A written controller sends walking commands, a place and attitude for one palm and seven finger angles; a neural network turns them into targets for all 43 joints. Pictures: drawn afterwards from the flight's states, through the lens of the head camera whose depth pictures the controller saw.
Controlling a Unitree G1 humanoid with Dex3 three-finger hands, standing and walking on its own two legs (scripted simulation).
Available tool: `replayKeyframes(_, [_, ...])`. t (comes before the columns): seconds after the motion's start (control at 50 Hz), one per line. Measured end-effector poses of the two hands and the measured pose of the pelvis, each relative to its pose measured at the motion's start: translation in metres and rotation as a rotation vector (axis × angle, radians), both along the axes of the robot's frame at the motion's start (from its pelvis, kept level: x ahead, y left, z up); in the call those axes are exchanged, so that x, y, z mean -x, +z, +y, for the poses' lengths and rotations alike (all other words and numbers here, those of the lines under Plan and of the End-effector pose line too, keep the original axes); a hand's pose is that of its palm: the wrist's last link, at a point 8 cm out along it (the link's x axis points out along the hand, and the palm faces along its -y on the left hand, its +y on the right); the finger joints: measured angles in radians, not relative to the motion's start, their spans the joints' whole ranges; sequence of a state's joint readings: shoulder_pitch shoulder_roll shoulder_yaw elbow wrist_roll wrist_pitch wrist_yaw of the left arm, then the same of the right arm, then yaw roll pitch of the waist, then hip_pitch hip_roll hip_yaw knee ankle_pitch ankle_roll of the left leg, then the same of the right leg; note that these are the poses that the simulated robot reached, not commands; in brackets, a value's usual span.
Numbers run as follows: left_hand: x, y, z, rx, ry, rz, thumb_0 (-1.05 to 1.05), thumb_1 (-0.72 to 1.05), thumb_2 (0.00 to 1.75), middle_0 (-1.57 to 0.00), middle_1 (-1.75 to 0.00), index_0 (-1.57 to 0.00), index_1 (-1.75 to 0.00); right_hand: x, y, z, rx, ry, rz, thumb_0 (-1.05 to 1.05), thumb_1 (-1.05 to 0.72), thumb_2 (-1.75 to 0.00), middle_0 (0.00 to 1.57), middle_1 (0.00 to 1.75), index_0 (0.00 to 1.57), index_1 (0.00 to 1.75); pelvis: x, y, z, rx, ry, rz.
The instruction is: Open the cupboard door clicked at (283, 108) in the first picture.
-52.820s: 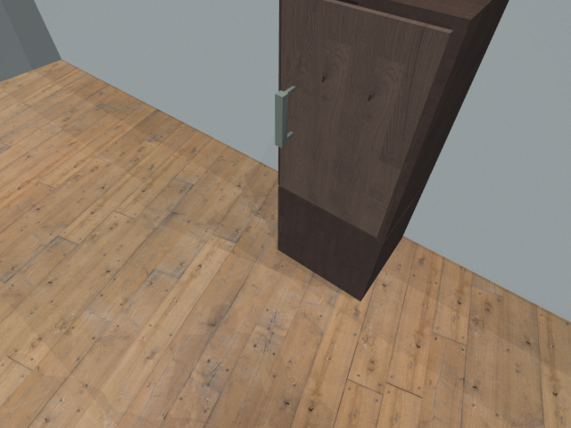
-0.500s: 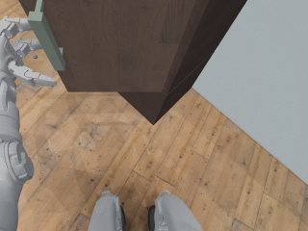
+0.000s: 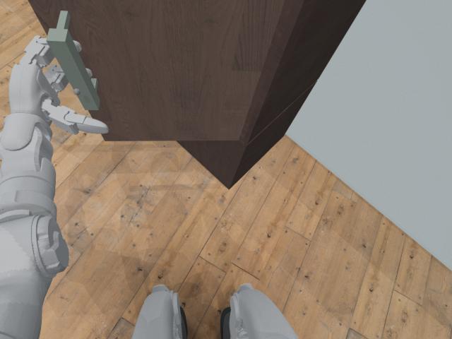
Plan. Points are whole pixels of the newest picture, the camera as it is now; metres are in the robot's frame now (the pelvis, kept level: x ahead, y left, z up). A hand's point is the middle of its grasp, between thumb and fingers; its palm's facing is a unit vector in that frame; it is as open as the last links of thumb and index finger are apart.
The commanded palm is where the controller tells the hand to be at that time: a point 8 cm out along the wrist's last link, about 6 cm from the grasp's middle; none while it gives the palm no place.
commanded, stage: slide the fingers in behind the handle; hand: left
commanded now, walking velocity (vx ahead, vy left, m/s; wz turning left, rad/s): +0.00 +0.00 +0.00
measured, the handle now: (79, 65) +0.57 +0.21 +0.06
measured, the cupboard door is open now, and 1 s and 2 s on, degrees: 48 48 55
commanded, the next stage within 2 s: close the thumb around the handle in 0.72 s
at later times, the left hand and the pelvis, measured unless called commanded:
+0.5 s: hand (91, 90) +0.52 +0.19 +0.06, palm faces +0.03 -1.00 -0.03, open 14.1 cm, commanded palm +0.50 +0.21 +0.06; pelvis +0.00 -0.01 +0.00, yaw +1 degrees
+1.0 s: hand (91, 90) +0.52 +0.19 +0.06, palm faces +0.02 -1.00 -0.03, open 13.3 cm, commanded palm +0.50 +0.21 +0.06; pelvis +0.01 -0.01 +0.00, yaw +1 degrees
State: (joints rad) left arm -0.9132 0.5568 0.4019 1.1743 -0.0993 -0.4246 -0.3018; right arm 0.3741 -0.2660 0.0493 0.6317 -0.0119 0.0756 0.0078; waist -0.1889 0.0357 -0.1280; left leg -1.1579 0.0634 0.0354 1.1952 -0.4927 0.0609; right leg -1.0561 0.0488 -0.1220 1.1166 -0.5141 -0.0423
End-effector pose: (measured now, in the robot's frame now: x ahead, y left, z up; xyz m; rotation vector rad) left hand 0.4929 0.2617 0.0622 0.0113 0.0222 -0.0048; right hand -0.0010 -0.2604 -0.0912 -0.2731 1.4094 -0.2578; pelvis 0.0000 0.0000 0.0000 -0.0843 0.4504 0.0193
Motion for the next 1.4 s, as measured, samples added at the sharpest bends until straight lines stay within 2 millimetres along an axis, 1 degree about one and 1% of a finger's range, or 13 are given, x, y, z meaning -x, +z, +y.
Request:
replayKeyframes(0.14, [-0.001,-0.004,-0.011,0.001,0.001,0.024,-0.01,-0.5,0.3,-0.3,-1.2,-0.3,-1.2,0.0,0.0,-0.003,-0.002,0.002,-0.008,0.0,-0.9,-0.9,0.21,0.3,0.21,0.3,0.001,0.0,-0.002,-0.003,0.002,-0.003])
replayKeyframes(0.26, [-0.004,-0.002,-0.019,-0.005,0.005,0.004,-0.01,-0.5,0.3,-0.3,-1.2,-0.29,-1.2,0.002,-0.002,-0.004,-0.007,0.0,-0.005,0.0,-0.9,-0.9,0.21,0.3,0.21,0.3,0.001,-0.001,-0.003,-0.005,0.002,0.001])
replayKeyframes(0.54, [-0.003,-0.001,-0.021,-0.015,0.032,0.014,-0.01,-0.5,0.3,-0.29,-1.2,-0.27,-1.2,0.004,-0.004,-0.004,-0.028,0.004,0.022,0.0,-0.9,-0.9,0.21,0.3,0.21,0.3,-0.002,0.0,-0.007,-0.01,0.01,0.003])
replayKeyframes(0.84, [-0.002,-0.001,-0.022,-0.016,0.029,0.012,-0.01,-0.5,0.3,-0.28,-1.2,-0.26,-1.2,-0.009,-0.003,-0.008,-0.022,0.016,0.011,0.0,-0.9,-0.9,0.21,0.3,0.2,0.3,-0.007,0.002,-0.008,-0.012,0.013,0.003])
replayKeyframes(0.92, [-0.002,-0.001,-0.021,-0.016,0.029,0.012,-0.01,-0.47,0.31,-0.29,-1.2,-0.26,-1.21,-0.012,-0.004,-0.008,-0.023,0.019,0.006,0.0,-0.9,-0.9,0.2,0.3,0.2,0.3,-0.007,0.002,-0.007,-0.012,0.015,0.002])
replayKeyframes(1.0, [-0.002,-0.001,-0.021,-0.015,0.028,0.012,-0.01,-0.36,0.35,-0.29,-1.21,-0.27,-1.22,-0.014,-0.004,-0.007,-0.025,0.02,0.003,0.0,-0.9,-0.9,0.2,0.3,0.2,0.3,-0.008,0.003,-0.007,-0.012,0.014,0.002])
replayKeyframes(1.08, [-0.002,-0.001,-0.021,-0.013,0.029,0.012,-0.01,-0.2,0.42,-0.3,-1.23,-0.28,-1.24,-0.015,-0.004,-0.005,-0.028,0.016,-0.001,0.0,-0.9,-0.9,0.2,0.3,0.2,0.3,-0.009,0.003,-0.006,-0.012,0.012,0.001])
replayKeyframes(1.4, [-0.003,-0.002,-0.019,-0.007,0.027,0.01,0.0,0.63,0.78,-0.35,-1.32,-0.34,-1.33,-0.01,-0.003,-0.001,-0.026,0.007,0.01,0.0,-0.9,-0.9,0.21,0.3,0.2,0.3,-0.008,0.003,-0.002,-0.009,0.01,0.002])
